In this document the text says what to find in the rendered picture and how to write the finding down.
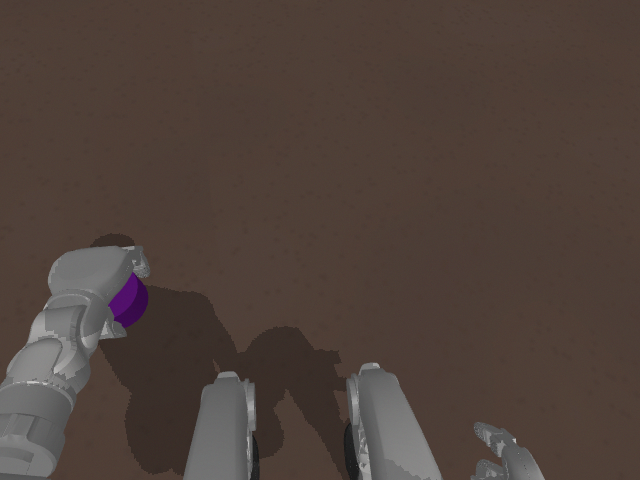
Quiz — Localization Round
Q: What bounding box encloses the left robot arm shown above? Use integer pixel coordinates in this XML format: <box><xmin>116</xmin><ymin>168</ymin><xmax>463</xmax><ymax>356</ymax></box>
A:
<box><xmin>0</xmin><ymin>289</ymin><xmax>108</xmax><ymax>480</ymax></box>

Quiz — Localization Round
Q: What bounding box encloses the tin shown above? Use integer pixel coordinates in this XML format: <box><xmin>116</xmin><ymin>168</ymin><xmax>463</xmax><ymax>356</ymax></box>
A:
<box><xmin>108</xmin><ymin>272</ymin><xmax>148</xmax><ymax>328</ymax></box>

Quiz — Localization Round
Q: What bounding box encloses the right robot hand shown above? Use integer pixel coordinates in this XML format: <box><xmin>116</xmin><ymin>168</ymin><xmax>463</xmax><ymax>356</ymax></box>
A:
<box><xmin>470</xmin><ymin>422</ymin><xmax>545</xmax><ymax>480</ymax></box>

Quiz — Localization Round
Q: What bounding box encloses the left robot hand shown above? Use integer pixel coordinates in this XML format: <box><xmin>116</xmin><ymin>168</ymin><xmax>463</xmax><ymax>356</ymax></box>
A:
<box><xmin>48</xmin><ymin>246</ymin><xmax>150</xmax><ymax>340</ymax></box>

